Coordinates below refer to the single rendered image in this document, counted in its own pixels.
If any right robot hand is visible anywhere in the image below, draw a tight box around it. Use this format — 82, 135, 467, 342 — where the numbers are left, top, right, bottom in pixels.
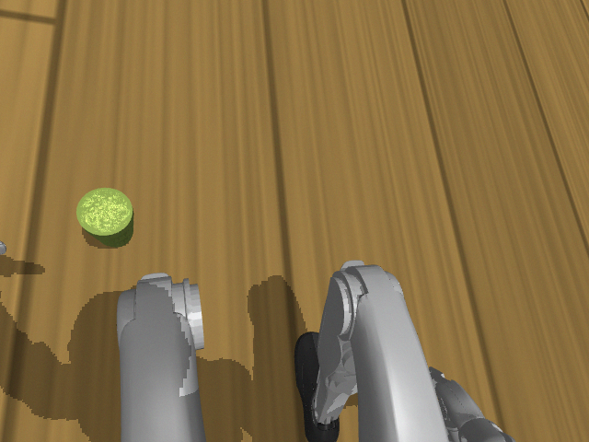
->
429, 366, 485, 442

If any cup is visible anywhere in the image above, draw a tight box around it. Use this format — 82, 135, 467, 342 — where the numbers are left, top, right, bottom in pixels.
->
76, 188, 133, 248

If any right robot foot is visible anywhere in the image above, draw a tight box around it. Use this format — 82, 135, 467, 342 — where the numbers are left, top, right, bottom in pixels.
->
294, 331, 340, 442

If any right robot arm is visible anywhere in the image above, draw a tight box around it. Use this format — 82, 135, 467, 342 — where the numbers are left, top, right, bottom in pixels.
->
458, 418, 516, 442

